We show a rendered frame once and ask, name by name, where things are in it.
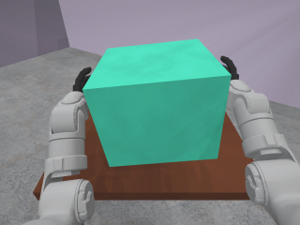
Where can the left robot forearm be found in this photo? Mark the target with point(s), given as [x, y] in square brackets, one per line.
[66, 140]

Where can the right robot upper arm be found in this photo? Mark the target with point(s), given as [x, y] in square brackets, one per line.
[275, 185]

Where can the right robot forearm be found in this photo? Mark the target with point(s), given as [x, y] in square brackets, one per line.
[261, 137]

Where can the left robot upper arm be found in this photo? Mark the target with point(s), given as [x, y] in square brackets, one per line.
[68, 202]

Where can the table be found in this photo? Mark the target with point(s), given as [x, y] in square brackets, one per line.
[217, 179]

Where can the right robot hand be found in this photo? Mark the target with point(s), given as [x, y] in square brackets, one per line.
[230, 67]

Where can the left robot hand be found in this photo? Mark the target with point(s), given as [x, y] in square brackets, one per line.
[81, 80]

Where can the carton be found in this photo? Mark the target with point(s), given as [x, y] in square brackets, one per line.
[158, 103]

